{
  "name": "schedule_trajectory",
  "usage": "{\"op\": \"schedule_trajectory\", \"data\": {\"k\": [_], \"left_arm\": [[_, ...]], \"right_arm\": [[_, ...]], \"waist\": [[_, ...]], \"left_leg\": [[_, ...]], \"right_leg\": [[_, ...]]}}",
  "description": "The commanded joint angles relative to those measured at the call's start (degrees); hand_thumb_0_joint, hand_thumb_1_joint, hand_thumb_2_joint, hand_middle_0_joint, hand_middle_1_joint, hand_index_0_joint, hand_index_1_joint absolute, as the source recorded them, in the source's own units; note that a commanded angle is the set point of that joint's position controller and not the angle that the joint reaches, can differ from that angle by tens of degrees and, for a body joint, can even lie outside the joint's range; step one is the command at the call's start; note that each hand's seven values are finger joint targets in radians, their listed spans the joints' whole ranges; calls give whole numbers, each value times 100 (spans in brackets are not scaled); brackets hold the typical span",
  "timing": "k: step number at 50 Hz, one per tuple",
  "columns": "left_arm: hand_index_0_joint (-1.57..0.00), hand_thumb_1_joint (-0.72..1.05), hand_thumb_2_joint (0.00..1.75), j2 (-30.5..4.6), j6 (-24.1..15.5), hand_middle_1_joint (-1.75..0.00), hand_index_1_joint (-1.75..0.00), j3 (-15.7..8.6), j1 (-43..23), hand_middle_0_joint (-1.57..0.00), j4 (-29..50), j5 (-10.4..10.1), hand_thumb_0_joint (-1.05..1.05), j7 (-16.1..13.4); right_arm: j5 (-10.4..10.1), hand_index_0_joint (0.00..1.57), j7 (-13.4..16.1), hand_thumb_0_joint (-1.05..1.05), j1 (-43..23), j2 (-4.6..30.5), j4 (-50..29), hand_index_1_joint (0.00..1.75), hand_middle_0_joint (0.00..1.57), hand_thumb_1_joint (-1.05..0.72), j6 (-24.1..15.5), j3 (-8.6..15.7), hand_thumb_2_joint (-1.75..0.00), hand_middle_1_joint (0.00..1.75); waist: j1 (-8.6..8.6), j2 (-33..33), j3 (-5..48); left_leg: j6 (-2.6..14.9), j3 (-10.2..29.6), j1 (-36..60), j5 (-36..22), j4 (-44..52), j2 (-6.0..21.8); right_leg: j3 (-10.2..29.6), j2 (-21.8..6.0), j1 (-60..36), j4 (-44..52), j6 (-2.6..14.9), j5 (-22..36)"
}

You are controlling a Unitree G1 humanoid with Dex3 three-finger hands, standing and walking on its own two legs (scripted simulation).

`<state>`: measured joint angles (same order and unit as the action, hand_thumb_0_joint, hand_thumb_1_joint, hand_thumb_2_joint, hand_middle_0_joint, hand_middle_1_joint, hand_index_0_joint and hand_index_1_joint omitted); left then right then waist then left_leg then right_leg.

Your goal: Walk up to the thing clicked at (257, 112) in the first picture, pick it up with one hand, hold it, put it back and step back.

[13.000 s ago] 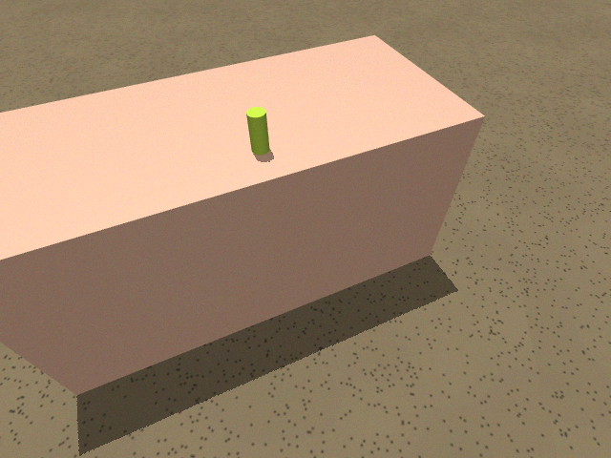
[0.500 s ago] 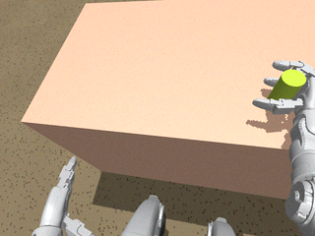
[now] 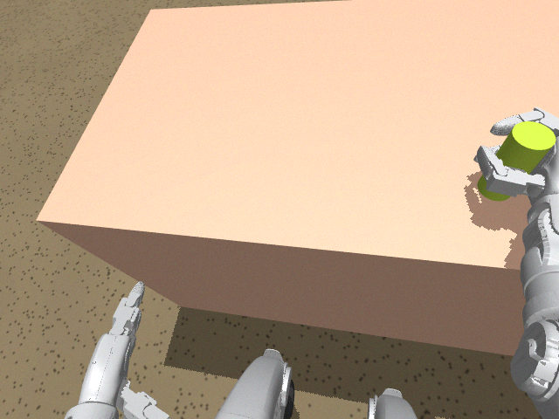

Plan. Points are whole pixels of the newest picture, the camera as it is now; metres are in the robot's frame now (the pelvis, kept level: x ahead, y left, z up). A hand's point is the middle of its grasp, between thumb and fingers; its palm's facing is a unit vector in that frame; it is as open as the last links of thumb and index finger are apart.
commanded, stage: settle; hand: right
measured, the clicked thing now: (512, 164) +0.49 -0.21 +0.03
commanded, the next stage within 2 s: lift in 0.80 s
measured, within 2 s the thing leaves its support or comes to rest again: leaves its support in 0.04 s
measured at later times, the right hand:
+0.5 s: hand (518, 126) +0.50 -0.19 +0.09, palm faces +0.10 +1.00 +0.02, open 6.1 cm
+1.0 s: hand (527, 111) +0.50 -0.19 +0.12, palm faces +0.08 +1.00 +0.03, open 6.1 cm
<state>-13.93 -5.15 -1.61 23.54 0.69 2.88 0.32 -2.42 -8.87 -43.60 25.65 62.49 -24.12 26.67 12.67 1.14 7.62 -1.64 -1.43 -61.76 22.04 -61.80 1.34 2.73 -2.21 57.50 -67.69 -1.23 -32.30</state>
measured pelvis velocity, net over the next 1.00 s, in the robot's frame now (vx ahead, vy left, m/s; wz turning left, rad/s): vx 0.01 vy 0.00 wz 0.00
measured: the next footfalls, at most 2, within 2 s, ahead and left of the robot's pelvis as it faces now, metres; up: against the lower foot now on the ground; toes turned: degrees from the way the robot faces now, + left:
none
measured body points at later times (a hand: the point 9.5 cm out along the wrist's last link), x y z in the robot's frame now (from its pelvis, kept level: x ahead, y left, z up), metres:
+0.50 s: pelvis +0.01 +0.00 +0.02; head +0.12 -0.02 +0.46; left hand +0.16 +0.27 +0.01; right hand +0.49 -0.24 +0.09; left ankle +0.07 +0.14 -0.64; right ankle -0.01 -0.13 -0.64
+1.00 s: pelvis +0.01 +0.00 +0.03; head +0.11 -0.02 +0.47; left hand +0.16 +0.27 +0.01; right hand +0.49 -0.24 +0.12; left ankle +0.07 +0.14 -0.64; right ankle -0.01 -0.13 -0.64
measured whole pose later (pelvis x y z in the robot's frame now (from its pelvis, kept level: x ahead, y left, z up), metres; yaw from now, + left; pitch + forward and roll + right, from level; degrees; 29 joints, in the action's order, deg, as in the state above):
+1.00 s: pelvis +0.01 +0.00 +0.03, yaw +0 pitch +17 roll +1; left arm -14.0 -5.6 -2.4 21.8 -8.3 1.0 -0.9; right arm -4.6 -9.4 -45.8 24.4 60.9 -17.4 23.9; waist 9.6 0.7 6.5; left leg -1.7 -0.4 -50.2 19.5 -52.5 1.7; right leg 1.3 -1.8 45.1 -56.5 -1.1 -28.7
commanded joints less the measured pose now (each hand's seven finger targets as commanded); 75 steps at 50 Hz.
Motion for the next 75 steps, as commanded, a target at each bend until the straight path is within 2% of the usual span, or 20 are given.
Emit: {"op": "schedule_trajectory", "data": {"k": [1,5,8,10,14,16,25,28,31,34,37,39,43,45,48,51,54,57,60,75], "left_arm": [[-6,-55,5,-801,-283,-6,-6,-574,417,-6,717,-12,0,-67],[-6,-54,5,-1131,-343,-6,-6,-802,-274,-6,1430,-34,0,-140],[-6,-55,5,-749,-197,-6,-6,-593,720,-6,54,-120,0,-87],[-6,-55,5,-1097,-332,-6,-6,-780,-661,-6,1393,-121,0,-167],[-6,-55,5,-587,-228,-5,-6,-423,469,-6,-105,-138,0,-67],[-6,-55,5,-902,-346,-5,-5,-605,-470,-6,923,-111,0,-150],[-5,-55,5,-610,-290,-5,-6,-425,411,-5,-119,-139,0,-98],[-5,-55,5,-1164,-365,-5,-5,-818,-543,-5,908,-155,0,-203],[-5,-54,5,-611,-295,-5,-5,-446,364,-5,-115,-183,0,-102],[-5,-55,5,-948,-370,-5,-5,-577,-512,-5,692,-145,0,-191],[-5,-55,5,-633,-308,-5,-5,-424,427,-5,-198,-178,0,-120],[-5,-56,5,-1043,-364,-5,-5,-708,-447,-5,540,-171,0,-197],[-5,-55,5,-738,-316,-5,-5,-541,115,-5,-303,-221,0,-136],[-5,-56,5,-1058,-394,-5,-5,-706,-647,-5,598,-201,0,-218],[-5,-54,4,-671,-327,-5,-5,-477,259,-5,-152,-209,0,-149],[-5,-54,4,-936,-386,-5,-5,-569,-599,-5,612,-215,0,-204],[-5,-53,4,-740,-314,-5,-5,-548,360,-5,-180,-238,0,-164],[-5,-54,4,-942,-371,-5,-5,-665,-488,-5,369,-244,0,-235],[-5,-54,4,-771,-301,-5,-5,-631,242,-5,-337,-292,0,-195],[-4,-54,4,-678,-165,-5,-4,-621,-174,-4,-753,-430,0,-327]], "right_arm": [[-138,142,-2,0,-2480,1022,-1206,138,141,-58,-348,-146,-124,138],[-104,141,140,0,-3327,1769,-2440,138,140,-51,-381,129,-123,138],[-192,141,26,0,-1574,694,-326,139,140,-53,9,-238,-125,139],[-144,142,137,0,-3432,1851,-2629,138,141,-54,-275,163,-123,138],[-215,141,3,0,-1809,678,-398,140,140,-57,77,-254,-126,140],[-148,141,69,0,-3311,1720,-2228,139,140,-54,-195,97,-125,139],[-238,141,-31,0,-2287,787,-841,143,140,-60,156,-294,-130,143],[-159,139,86,0,-3490,1909,-2332,139,138,-59,-29,120,-126,139],[-263,139,-57,0,-2249,670,-753,143,138,-61,236,-346,-133,143],[-169,140,55,0,-3561,1762,-2281,141,139,-60,7,29,-128,141],[-263,137,-80,0,-2153,610,-714,142,136,-62,286,-409,-132,142],[-208,139,24,0,-3317,1886,-2228,143,138,-62,73,168,-132,143],[-322,137,-94,0,-2160,715,-713,142,136,-61,361,-311,-132,142],[-241,139,-2,0,-3523,1823,-2384,144,138,-64,118,91,-134,144],[-322,141,-87,0,-2353,584,-1064,147,140,-56,403,-460,-136,147],[-270,141,68,0,-3330,1617,-2401,146,140,-59,244,-16,-134,146],[-347,141,1,0,-2148,674,-1430,145,140,-59,475,-433,-134,145],[-354,140,138,0,-3157,1385,-2950,143,139,-59,352,-177,-132,143],[-471,141,100,0,-1827,318,-1938,144,140,-59,657,-597,-132,144],[-704,140,303,0,-1034,195,-4260,142,139,-56,1374,-802,-129,142]], "waist": [[2,-1274,2684],[-103,-1374,4061],[8,-709,1744],[-191,-1281,3628],[-149,-563,1645],[-233,-1162,3456],[-190,-676,2061],[-273,-997,3630],[-190,-536,2039],[-339,-974,3426],[-177,-586,2108],[-325,-1014,3350],[-191,-418,1851],[-314,-846,3469],[-253,-559,2243],[-488,-819,3298],[-413,-648,2227],[-608,-895,3196],[-530,-542,2085],[-988,-361,1650]], "left_leg": [[287,-103,1876,-1514,478,-252],[256,-59,2674,-1818,578,-215],[253,-134,2068,-1450,799,-251],[254,-13,2547,-1739,717,-196],[243,-80,2159,-1356,916,-231],[255,39,2708,-1806,786,-180],[234,-39,2607,-1730,1014,-203],[228,31,3192,-2059,994,-170],[222,-28,2694,-1773,1141,-200],[225,48,3157,-1954,1099,-170],[233,-34,2730,-1886,1179,-199],[246,44,3220,-2315,1089,-148],[225,-32,2756,-1777,1293,-184],[220,51,3300,-2057,1245,-154],[219,-42,3031,-1912,1355,-192],[210,25,3435,-1972,1365,-169],[222,-60,3084,-1801,1487,-203],[220,18,3619,-2074,1507,-166],[237,-97,3347,-1982,1609,-202],[175,-59,4268,-2151,2200,-84]], "right_leg": [[-80,129,-1629,1009,33,2484],[-106,124,-2189,1055,59,2551],[-107,165,-1232,1265,97,2154],[-70,98,-2130,1245,65,2543],[-134,178,-1184,1401,126,1976],[-139,131,-2024,1332,86,2453],[-209,213,-1599,1514,109,2275],[-182,167,-2328,1517,91,2625],[-204,219,-1718,1610,125,2308],[-203,187,-2352,1620,101,2521],[-201,221,-1982,1702,101,2484],[-201,200,-2433,1651,60,2955],[-184,201,-1857,1810,135,2314],[-196,172,-2558,1767,103,2617],[-220,221,-2246,1901,106,2453],[-229,202,-2621,1948,91,2575],[-234,210,-2511,2087,81,2469],[-273,208,-2930,2103,76,2703],[-224,196,-2712,2300,46,2770],[-376,235,-3350,2932,90,2708]]}}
